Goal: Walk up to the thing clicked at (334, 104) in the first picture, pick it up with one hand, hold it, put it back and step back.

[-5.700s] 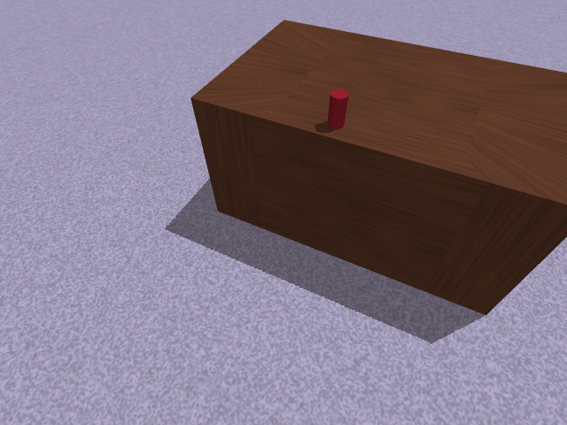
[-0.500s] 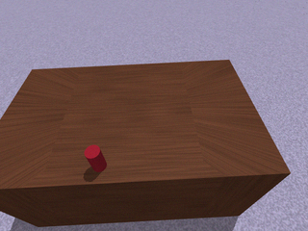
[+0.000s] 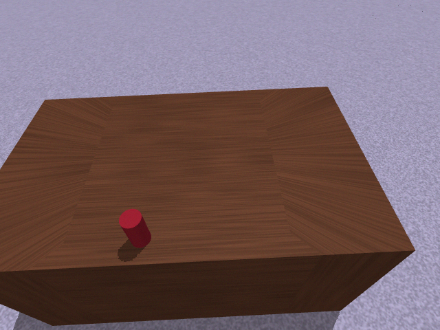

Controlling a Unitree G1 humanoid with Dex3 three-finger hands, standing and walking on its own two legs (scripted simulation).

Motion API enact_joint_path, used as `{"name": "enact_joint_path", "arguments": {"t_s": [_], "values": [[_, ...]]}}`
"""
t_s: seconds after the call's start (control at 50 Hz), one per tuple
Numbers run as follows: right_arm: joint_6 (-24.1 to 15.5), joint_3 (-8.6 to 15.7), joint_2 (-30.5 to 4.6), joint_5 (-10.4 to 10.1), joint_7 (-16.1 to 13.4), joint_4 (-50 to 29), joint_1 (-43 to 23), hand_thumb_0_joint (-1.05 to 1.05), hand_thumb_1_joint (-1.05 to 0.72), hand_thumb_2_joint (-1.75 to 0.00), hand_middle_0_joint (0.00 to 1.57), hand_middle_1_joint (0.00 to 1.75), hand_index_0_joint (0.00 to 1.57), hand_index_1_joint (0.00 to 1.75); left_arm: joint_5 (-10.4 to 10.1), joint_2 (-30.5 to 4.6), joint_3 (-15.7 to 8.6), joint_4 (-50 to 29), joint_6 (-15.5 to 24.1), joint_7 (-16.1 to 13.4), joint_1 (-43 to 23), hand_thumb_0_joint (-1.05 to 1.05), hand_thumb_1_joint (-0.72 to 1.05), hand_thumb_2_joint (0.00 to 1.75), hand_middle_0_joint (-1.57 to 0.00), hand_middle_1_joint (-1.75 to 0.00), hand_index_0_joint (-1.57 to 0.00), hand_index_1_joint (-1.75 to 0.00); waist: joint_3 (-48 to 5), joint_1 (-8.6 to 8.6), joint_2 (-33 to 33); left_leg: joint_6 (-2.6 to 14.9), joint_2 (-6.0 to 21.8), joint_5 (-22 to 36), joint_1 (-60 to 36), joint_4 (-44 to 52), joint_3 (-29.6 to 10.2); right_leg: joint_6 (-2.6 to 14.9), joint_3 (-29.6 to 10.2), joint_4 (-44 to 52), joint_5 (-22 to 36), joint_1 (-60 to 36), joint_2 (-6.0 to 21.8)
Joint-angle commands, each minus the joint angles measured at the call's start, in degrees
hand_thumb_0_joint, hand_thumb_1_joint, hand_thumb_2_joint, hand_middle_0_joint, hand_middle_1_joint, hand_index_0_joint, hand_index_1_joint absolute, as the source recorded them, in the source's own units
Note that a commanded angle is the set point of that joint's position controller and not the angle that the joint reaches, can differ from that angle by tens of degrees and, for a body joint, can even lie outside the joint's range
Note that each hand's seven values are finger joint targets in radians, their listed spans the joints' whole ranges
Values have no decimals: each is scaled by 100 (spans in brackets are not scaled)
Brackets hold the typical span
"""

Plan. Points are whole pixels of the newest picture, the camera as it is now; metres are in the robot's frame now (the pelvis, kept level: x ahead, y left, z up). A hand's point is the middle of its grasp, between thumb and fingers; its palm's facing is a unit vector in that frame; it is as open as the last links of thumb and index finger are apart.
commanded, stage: stand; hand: left
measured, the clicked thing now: (136, 229) +0.38 +0.23 -0.13
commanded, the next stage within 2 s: rise first in 0.62 s
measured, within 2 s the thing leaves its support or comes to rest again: neither
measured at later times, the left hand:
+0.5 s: hand out of the picture +0.08 +0.25 -0.15, palm faces -0.02 -0.93 -0.36, open 7.3 cm
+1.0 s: hand out of the picture +0.15 +0.25 -0.12, palm faces +0.19 -0.93 -0.33, open 11.8 cm
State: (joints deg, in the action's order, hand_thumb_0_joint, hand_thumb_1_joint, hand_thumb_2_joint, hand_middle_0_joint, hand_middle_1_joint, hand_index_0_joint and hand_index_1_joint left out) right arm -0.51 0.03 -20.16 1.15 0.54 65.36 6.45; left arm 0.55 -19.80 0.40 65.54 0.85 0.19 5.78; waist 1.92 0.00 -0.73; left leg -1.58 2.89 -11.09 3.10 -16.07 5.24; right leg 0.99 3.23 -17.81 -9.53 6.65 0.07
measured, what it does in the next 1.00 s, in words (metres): stands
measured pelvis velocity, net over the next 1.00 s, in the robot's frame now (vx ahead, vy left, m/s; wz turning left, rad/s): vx -0.02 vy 0.01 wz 0.02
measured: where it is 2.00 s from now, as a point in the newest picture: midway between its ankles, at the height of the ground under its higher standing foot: outside the picture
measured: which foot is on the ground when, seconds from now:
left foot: down 0.00-1.00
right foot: down 0.00-1.00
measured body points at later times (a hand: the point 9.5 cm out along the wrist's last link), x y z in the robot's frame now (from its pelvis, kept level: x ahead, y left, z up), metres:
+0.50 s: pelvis +0.00 +0.00 +0.00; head +0.01 -0.01 +0.45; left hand +0.08 +0.30 -0.13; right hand +0.07 -0.30 -0.14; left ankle -0.03 +0.13 -0.75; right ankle +0.00 -0.10 -0.75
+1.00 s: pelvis -0.02 +0.01 -0.01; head +0.03 +0.00 +0.44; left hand +0.14 +0.30 -0.10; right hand +0.15 -0.28 -0.12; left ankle -0.03 +0.13 -0.75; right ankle +0.00 -0.10 -0.75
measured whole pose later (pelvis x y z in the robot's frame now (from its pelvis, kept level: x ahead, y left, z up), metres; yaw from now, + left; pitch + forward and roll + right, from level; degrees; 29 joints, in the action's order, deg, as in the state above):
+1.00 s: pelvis -0.02 +0.01 -0.01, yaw +1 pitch +3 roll +0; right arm -4.5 7.3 -16.5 -2.2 -3.0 51.1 2.7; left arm -2.2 -16.1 -6.8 46.0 4.0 -3.0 4.6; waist 2.1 0.8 -1.0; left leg -0.7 2.2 -13.2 13.9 -24.6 4.0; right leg 0.7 4.1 -25.4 -11.5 16.6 1.4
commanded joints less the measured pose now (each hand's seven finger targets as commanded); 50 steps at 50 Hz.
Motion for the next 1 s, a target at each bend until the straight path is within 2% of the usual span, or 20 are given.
{"name": "enact_joint_path", "arguments": {"t_s": [0.0,0.1,0.46,0.68,0.7,0.72,0.74,0.76,0.78,0.8,0.82,0.84,0.86,0.88,0.9,0.92,0.94,0.98], "values": [[-118,191,-1180,-35,-97,-322,-213,0,-90,-90,20,30,20,30,-4,-1255,-249,-367,126,-88,-271,0,90,90,-20,-30,-20,-30,-395,-25,46,180,698,796,-25,228,-606,24,-678,236,1177,-81,829],[-117,191,-1177,-36,-96,-316,-203,0,-90,-90,20,30,20,30,-21,-1263,-251,-358,124,-82,-257,0,90,90,-20,-30,-20,-30,-322,-14,73,174,683,696,25,257,-603,32,-700,266,1073,-73,827],[-122,205,-1176,-32,-99,-352,-170,0,-90,-90,20,30,20,30,-13,-1244,-264,-374,127,-90,-268,0,90,90,-20,-30,-20,-30,-384,-21,91,198,685,854,-37,234,-579,44,-713,230,1347,-183,849],[-116,216,-1180,-34,-101,-381,-174,0,-90,-90,20,30,20,30,-3,-1254,-272,-392,128,-93,-263,0,90,90,-20,-30,-20,-30,-354,-23,118,190,686,762,-21,253,-577,35,-673,259,1205,-143,828],[-114,208,-1173,-34,-99,-364,-164,0,-82,-82,12,22,12,22,-14,-1253,-265,-377,132,-88,-252,0,82,82,-12,-22,-12,-22,-348,-17,131,202,689,715,-28,247,-591,39,-718,285,1166,-163,844],[-782,7,-24,-621,-186,-2375,-2175,0,-74,-74,5,14,5,14,-441,-90,-94,-2387,505,-130,-2262,0,74,74,-5,-14,-4,-14,-153,-187,-44,223,-309,593,1089,-517,-128,-52,-198,-230,622,488,147],[-884,6,-262,-689,-267,-2536,-1963,0,-66,-66,5,6,5,6,-628,-549,-169,-2530,718,-280,-1920,0,66,66,-6,-7,-5,-8,-453,59,323,257,-236,391,692,-318,-150,-72,-160,-82,305,-25,172],[-776,439,-999,-668,-394,-1830,-1174,0,-58,-58,5,5,5,5,-597,-1219,-550,-1780,632,-382,-929,0,58,58,-6,-7,-5,-8,-188,34,6,215,-232,206,806,-298,-105,-24,-178,-126,161,213,153],[-660,666,-1143,-628,-446,-1365,-883,0,-50,-50,5,5,5,5,-569,-1511,-912,-1428,507,-435,-566,0,50,50,-6,-8,-6,-8,-202,89,46,212,-271,236,1115,-531,-92,-23,-145,-245,163,409,134],[-700,736,-1129,-612,-463,-1660,-1088,0,-42,-42,5,5,5,5,-557,-1360,-867,-1730,506,-441,-760,0,42,42,-6,-7,-6,-7,-621,91,234,220,-223,385,1035,-664,-129,-33,-137,-417,342,340,102],[-737,705,-900,-544,-477,-1641,-1213,0,-34,-34,5,5,5,5,-519,-1072,-791,-1810,550,-452,-849,0,34,34,-6,-7,-7,-7,-972,81,120,238,-233,434,1005,-729,-142,-25,-176,-528,486,261,135],[-717,717,-751,-488,-481,-1495,-991,0,-26,-26,5,5,5,5,-468,-1038,-882,-1832,565,-470,-655,0,26,26,-6,-7,-6,-6,-1149,97,-21,242,-259,538,1011,-782,-154,-44,-176,-566,634,257,161],[-662,936,-803,-409,-465,-1524,-624,0,-18,-23,5,5,5,5,-357,-1242,-1169,-2048,550,-469,-383,0,23,24,-6,-7,-7,-5,-1312,105,-5,258,-268,694,1038,-804,-177,-30,-152,-614,762,219,140],[-599,1076,-748,-363,-449,-1507,-61,0,-14,-22,5,5,5,5,-288,-1153,-1278,-2098,510,-442,173,0,17,21,-6,-7,-8,-5,-1424,123,-54,250,-298,932,999,-802,-155,-25,-137,-655,1046,119,144],[-548,1115,-754,-343,-456,-1498,246,0,-8,-20,5,5,5,5,-268,-1046,-1274,-2126,466,-434,469,0,11,17,-6,-7,-8,-4,-1463,104,-3,234,-314,1134,880,-755,-126,-31,-130,-601,1300,-5,145],[-538,1097,-785,-342,-472,-1766,90,0,-1,-18,5,5,5,5,-245,-1054,-1266,-2313,457,-439,514,0,4,15,-5,-7,-8,-4,-1475,127,95,232,-329,1259,778,-675,-135,-53,-110,-553,1438,-98,148],[-510,1094,-753,-348,-468,-2010,11,0,5,-16,5,5,5,5,-244,-990,-1235,-2565,452,-428,382,0,-4,13,-6,-7,-8,-4,-1450,72,185,229,-328,1302,733,-631,-140,-55,-81,-506,1435,-98,116],[-395,919,-386,-381,-460,-2084,78,0,14,-14,5,5,5,5,-275,-814,-1166,-3006,392,-414,274,0,-18,11,-6,-7,-8,-5,-1218,88,4,221,-330,1240,719,-575,-132,-35,-48,-429,1227,130,105]]}}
